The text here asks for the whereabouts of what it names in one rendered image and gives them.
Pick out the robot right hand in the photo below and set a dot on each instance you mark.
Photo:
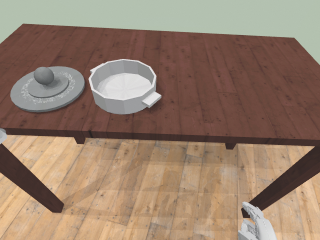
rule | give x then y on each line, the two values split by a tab
262	230

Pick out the knob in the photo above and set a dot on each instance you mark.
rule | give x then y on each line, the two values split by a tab
43	75

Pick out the lid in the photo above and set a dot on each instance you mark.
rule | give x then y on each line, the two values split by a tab
29	95

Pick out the table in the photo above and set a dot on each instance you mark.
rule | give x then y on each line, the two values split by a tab
215	88

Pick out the pot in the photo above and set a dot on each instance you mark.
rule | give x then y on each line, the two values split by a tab
123	86

